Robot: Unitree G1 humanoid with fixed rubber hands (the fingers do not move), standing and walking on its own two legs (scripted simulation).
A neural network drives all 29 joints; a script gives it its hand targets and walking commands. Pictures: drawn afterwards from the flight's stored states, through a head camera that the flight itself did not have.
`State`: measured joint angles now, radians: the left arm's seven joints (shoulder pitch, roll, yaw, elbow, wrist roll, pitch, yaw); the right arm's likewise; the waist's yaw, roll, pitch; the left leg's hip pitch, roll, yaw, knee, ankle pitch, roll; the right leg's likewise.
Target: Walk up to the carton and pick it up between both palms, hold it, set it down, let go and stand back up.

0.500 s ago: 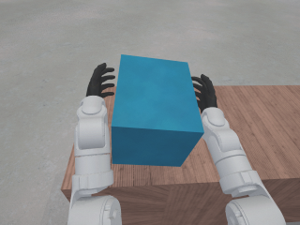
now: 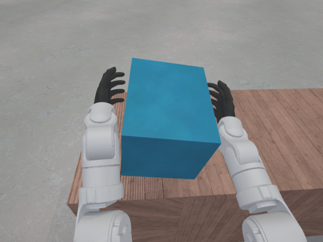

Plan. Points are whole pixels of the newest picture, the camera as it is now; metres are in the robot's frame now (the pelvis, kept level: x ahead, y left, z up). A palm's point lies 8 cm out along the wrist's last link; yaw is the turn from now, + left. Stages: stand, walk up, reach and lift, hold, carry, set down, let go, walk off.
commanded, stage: hold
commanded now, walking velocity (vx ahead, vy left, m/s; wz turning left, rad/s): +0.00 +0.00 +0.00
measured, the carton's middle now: (163, 119) +0.37 +0.00 +0.13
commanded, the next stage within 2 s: none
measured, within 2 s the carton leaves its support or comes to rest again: neither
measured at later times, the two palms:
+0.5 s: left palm (102, 102) +0.36 +0.13 +0.20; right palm (222, 111) +0.35 -0.14 +0.17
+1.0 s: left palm (102, 102) +0.36 +0.14 +0.20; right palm (221, 112) +0.35 -0.14 +0.16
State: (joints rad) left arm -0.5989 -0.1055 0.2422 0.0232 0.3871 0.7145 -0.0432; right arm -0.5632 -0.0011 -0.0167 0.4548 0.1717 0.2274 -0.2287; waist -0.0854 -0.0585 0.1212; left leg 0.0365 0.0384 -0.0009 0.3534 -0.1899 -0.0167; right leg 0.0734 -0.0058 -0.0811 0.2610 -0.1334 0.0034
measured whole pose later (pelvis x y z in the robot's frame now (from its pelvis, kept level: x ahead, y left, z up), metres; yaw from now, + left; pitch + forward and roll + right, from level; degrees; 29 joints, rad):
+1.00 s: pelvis +0.00 +0.00 +0.00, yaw +0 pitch -11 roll -1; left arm -0.63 -0.11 0.26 0.04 0.40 0.72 -0.05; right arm -0.59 0.01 -0.04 0.48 0.15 0.23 -0.22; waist -0.07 -0.07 0.12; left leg 0.04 0.04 0.00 0.34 -0.18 -0.02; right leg 0.06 -0.01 -0.08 0.26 -0.13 0.00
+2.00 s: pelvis +0.00 +0.00 +0.00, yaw +0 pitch -11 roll -1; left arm -0.63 -0.11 0.27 0.06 0.40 0.72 -0.05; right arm -0.59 0.01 -0.04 0.50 0.15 0.22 -0.22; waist -0.07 -0.07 0.11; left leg 0.04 0.04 0.01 0.34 -0.18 -0.02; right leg 0.07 -0.01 -0.07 0.27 -0.13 0.00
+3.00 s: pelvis +0.00 +0.00 +0.00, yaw -1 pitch -11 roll -1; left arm -0.65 -0.10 0.27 0.08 0.39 0.71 -0.05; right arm -0.60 0.01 -0.05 0.49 0.13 0.23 -0.22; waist -0.05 -0.06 0.11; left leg 0.02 0.04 0.01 0.35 -0.18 -0.02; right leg 0.04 0.00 -0.07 0.28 -0.14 0.00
